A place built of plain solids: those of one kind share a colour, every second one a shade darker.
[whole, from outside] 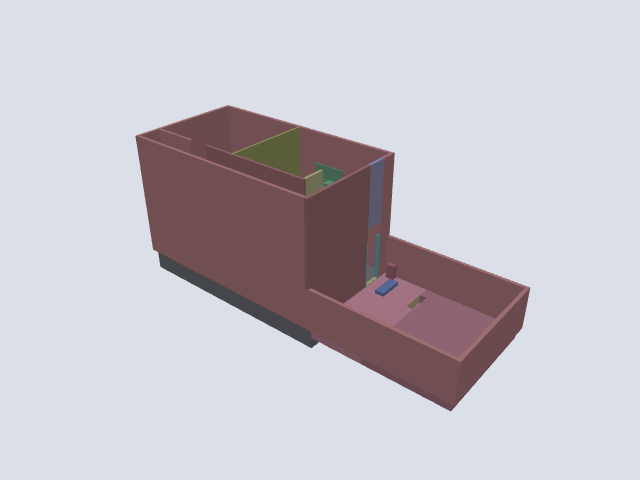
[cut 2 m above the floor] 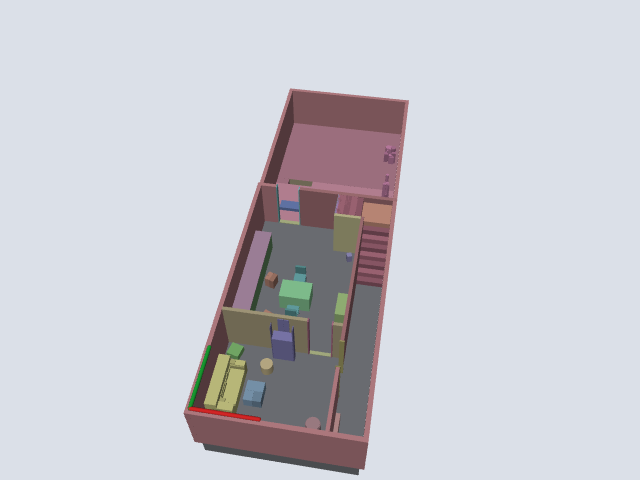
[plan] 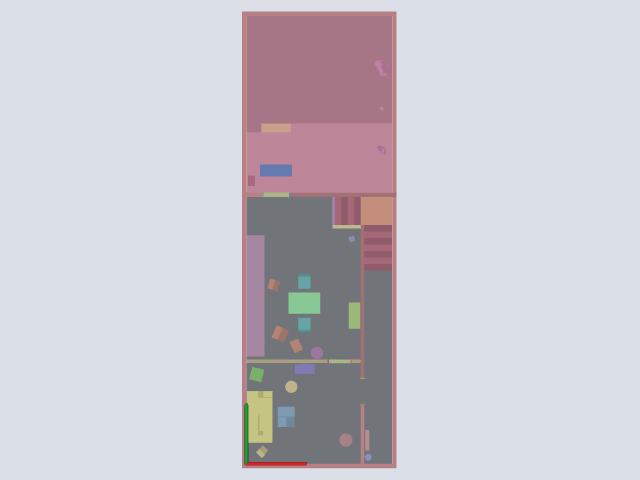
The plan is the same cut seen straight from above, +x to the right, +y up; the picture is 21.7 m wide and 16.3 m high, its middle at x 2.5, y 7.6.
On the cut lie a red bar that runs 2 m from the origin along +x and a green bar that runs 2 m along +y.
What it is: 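A terraced town house, two up and two down, 4.9 m between the party walls, 9.1 m deep; a hall 0.95 m wide; a stair of 13 risers of 220 mm on goings of 220 mm, 0.95 m wide, between walls, up a first flight to a quarter landing in the house's back corner, then a quarter turn and a short second flight along the back wall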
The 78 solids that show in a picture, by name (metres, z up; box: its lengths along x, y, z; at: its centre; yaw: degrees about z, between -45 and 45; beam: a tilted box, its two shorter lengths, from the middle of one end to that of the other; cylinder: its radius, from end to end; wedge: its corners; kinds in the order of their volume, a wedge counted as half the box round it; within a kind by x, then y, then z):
{
 "wall_1": {"box": [0.15, 9.36, 5.51], "at": [-0.07, 4.53, 2.7]},
 "wall_2": {"box": [0.15, 6.3, 1.85], "at": [-0.07, 12.21, 0.88]},
 "wall_3": {"box": [0.71, 0.15, 5.51], "at": [0.21, 9.13, 2.7]},
 "wall_4": {"box": [5.25, 0.15, 5.51], "at": [2.47, -0.07, 2.7]},
 "wall_5": {"box": [5.25, 0.15, 1.85], "at": [2.47, 15.28, 0.88]},
 "wall_6": {"box": [3.65, 0.15, 5.51], "at": [3.27, 9.13, 2.7]},
 "wall_7": {"box": [0.12, 2.0, 5.51], "at": [3.94, 1.0, 2.7]},
 "wall_8": {"box": [0.12, 5.19, 5.51], "at": [3.94, 5.52, 2.7]},
 "wall_9": {"box": [0.15, 9.36, 5.51], "at": [5.02, 4.53, 2.7]},
 "wall_10": {"box": [0.15, 6.3, 1.85], "at": [5.02, 12.21, 0.88]},
 "ground_1": {"box": [0.51, 0.3, 0.5], "at": [0.25, 11.41, -0.25]},
 "ground_2": {"box": [4.95, 2.06, 0.5], "at": [2.47, 10.23, -0.25]},
 "ground_3": {"box": [4.95, 3.65, 0.5], "at": [2.47, 13.38, -0.25]},
 "ground_4": {"box": [3.44, 0.3, 0.5], "at": [3.23, 11.41, -0.25]},
 "tread_1": {"box": [0.28, 0.95, 2.69], "at": [3.08, 8.58, 1.29]},
 "tread_2": {"box": [0.5, 0.95, 2.47], "at": [3.19, 8.58, 1.18]},
 "tread_3": {"box": [0.66, 0.95, 2.25], "at": [3.33, 8.58, 1.07]},
 "tread_4": {"box": [0.66, 0.95, 2.03], "at": [3.55, 8.58, 0.96]},
 "tread_5": {"box": [0.95, 0.66, 0.27], "at": [4.48, 6.9, 0.08]},
 "tread_6": {"box": [0.95, 0.66, 0.49], "at": [4.48, 7.12, 0.19]},
 "tread_7": {"box": [0.95, 0.66, 0.71], "at": [4.48, 7.34, 0.3]},
 "tread_8": {"box": [0.95, 0.66, 0.93], "at": [4.48, 7.56, 0.41]},
 "tread_9": {"box": [0.95, 0.66, 1.15], "at": [4.48, 7.78, 0.52]},
 "tread_10": {"box": [0.95, 0.66, 1.37], "at": [4.48, 8.0, 0.63]},
 "tread_11": {"box": [0.95, 0.66, 1.59], "at": [4.48, 8.22, 0.74]},
 "kitchen_run_units_1": {"box": [0.6, 4.12, 0.91], "at": [0.3, 5.7, 0.41]},
 "quarter_landing_1": {"box": [1.07, 0.95, 1.81], "at": [4.41, 8.58, 0.85]},
 "bedroom_front_wall_1": {"box": [3.94, 0.12, 2.7], "at": [1.97, 4.4, 4.11]},
 "slotfit_sofa_1": {"box": [0.38, 1.75, 0.91], "at": [0.21, 1.59, 0.41]},
 "slotfit_sofa_2": {"box": [0.84, 0.24, 0.66], "at": [0.47, 2.36, 0.28]},
 "slotfit_sofa_3": {"box": [0.62, 0.25, 0.71], "at": [0.58, 0.84, 0.3]},
 "slotfit_sofa_4": {"box": [0.49, 1.32, 0.49], "at": [0.64, 1.6, 0.19]},
 "slotfit_sofa_5": {"box": [0.32, 0.2, 0.71], "at": [0.73, 2.37, 0.3]},
 "kitchen_wall_1": {"box": [2.76, 0.12, 2.81], "at": [1.38, 3.48, 1.35]},
 "kitchen_wall_2": {"box": [0.3, 0.12, 2.81], "at": [3.73, 3.48, 1.35]},
 "south_wall_1": {"box": [0.96, 0.12, 5.51], "at": [3.4, 8.05, 2.7]},
 "kitchen_table_1": {"box": [1.09, 0.73, 0.78], "at": [1.97, 5.45, 0.34]},
 "back_wall_over_door_1": {"box": [0.91, 0.15, 2.74], "at": [1.01, 9.13, 4.09]},
 "slotfit_storage_1": {"box": [0.025, 0.18, 1.99], "at": [1.64, 3.14, 0.94]},
 "slotfit_storage_2": {"box": [0.2, 0.025, 1.99], "at": [1.9, 3.4, 0.94]},
 "slotfit_storage_3": {"box": [0.68, 0.34, 1.3], "at": [1.99, 3.22, 0.6]},
 "slotfit_storage_4": {"box": [0.17, 0.025, 1.99], "at": [2.09, 3.4, 0.94]},
 "slotfit_storage_5": {"box": [0.04, 0.18, 1.99], "at": [2.34, 3.14, 0.94]},
 "slotfit_kitchen_wall_table_1": {"box": [0.4, 0.89, 0.9], "at": [3.67, 5.03, 0.4]},
 "yard_feature_bottom_1": {"box": [1.0, 0.3, 0.8], "at": [1.01, 11.41, -0.8]},
 "slotfit_low_table_1": {"box": [0.29, 0.34, 0.46], "at": [1.21, 1.42, 0.18]},
 "slotfit_low_table_2": {"box": [0.58, 0.35, 0.46], "at": [1.35, 1.77, 0.18]},
 "slotfit_low_table_3": {"box": [0.29, 0.34, 0.46], "at": [1.5, 1.42, 0.18]},
 "tread_head_1": {"box": [0.06, 0.95, 2.84], "at": [2.97, 8.58, 1.37]},
 "clutter_kitchen_1": {"box": [0.17, 0.17, 0.49], "at": [0.82, 6.01, 0.2], "yaw": -15.7},
 "clutter_kitchen_2": {"box": [0.18, 0.18, 0.49], "at": [0.99, 5.96, 0.2], "yaw": -15.7},
 "clutter_kitchen_3": {"box": [0.23, 0.45, 0.42], "at": [1.04, 4.46, 0.16], "yaw": -24.7},
 "clutter_kitchen_4": {"box": [0.24, 0.45, 0.42], "at": [1.25, 4.36, 0.16], "yaw": -24.7},
 "clutter_kitchen_5": {"box": [0.32, 0.42, 0.28], "at": [1.69, 4.01, 0.09], "yaw": 26.3},
 "kitchen_run_worktop_1": {"box": [0.62, 4.12, 0.04], "at": [0.31, 5.7, 0.88]},
 "bedstead_upper_1": {"box": [0.05, 1.45, 1.3], "at": [0.07, 6.12, 3.46]},
 "yard_step_1": {"box": [1.09, 0.41, 0.2], "at": [1.01, 9.96, 0.05]},
 "own_basket_passage_1": {"cylinder": 0.21, "from": [2.4, 3.77, -0.05], "to": [2.4, 3.77, 0.59]},
 "slotfit_chair_1": {"cylinder": 0.22, "from": [3.38, 0.81, -0.05], "to": [3.38, 0.81, 0.46]},
 "own_bin_1": {"box": [0.24, 0.36, 0.69], "at": [0.17, 9.61, 0.3]},
 "clutter_front_1": {"cylinder": 0.21, "from": [1.53, 2.61, -0.05], "to": [1.53, 2.61, 0.39]},
 "radiator_1": {"box": [0.14, 0.7, 0.6], "at": [4.11, 0.8, 0.42]},
 "box_cardboard_1": {"box": [0.42, 0.44, 0.31], "at": [0.35, 3.03, 0.11], "yaw": -14.3},
 "yard_feature_wall_1": {"box": [1.1, 0.05, 0.4], "at": [1.01, 11.23, -0.2]},
 "yard_feature_wall_2": {"box": [1.1, 0.05, 0.4], "at": [1.01, 11.58, -0.2]},
 "side_chair_1": {"box": [0.38, 0.08, 0.38], "at": [1.97, 4.51, 0.65]},
 "side_chair_2": {"box": [0.42, 0.42, 0.04], "at": [1.97, 4.75, 0.43]},
 "side_chair_3": {"box": [0.42, 0.42, 0.04], "at": [1.97, 6.15, 0.43]},
 "side_chair_4": {"box": [0.38, 0.08, 0.38], "at": [1.97, 6.39, 0.65]},
 "doorframe_back_1": {"box": [0.038, 0.19, 2.15], "at": [0.58, 9.13, 1.02]},
 "doorframe_back_2": {"box": [0.038, 0.19, 2.15], "at": [1.43, 9.13, 1.02]},
 "doorframe_kitchen_1": {"box": [0.045, 0.16, 2.15], "at": [2.78, 3.48, 1.02]},
 "doorframe_kitchen_2": {"box": [0.045, 0.16, 2.15], "at": [3.56, 3.48, 1.02]},
 "threshold_1": {"box": [0.89, 0.16, 0.08], "at": [1.01, 9.13, -0.01]},
 "threshold_2": {"box": [0.82, 0.13, 0.07], "at": [3.17, 3.48, -0.01]},
 "doorframe_front_room_1": {"box": [0.16, 0.044, 2.15], "at": [3.94, 2.9, 1.02]},
 "own_bin_waste_kitchen_1": {"box": [0.19, 0.19, 0.38], "at": [3.58, 7.63, 0.14], "yaw": 20.0},
 "own_plant_yard_1": {"box": [0.12, 0.07, 1.38], "at": [4.54, 10.58, 0.64]}
}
